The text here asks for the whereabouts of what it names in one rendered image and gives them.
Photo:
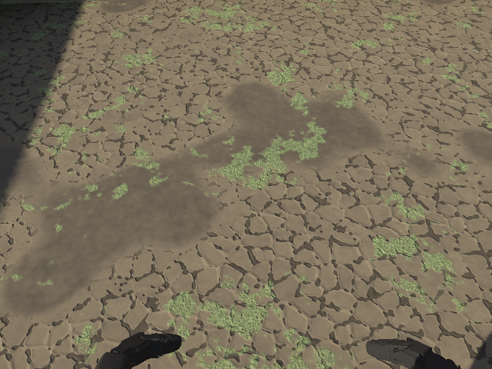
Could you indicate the robot left hand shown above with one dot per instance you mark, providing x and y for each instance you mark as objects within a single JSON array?
[{"x": 138, "y": 348}]

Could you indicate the robot right hand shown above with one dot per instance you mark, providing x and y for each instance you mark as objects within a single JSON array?
[{"x": 410, "y": 353}]

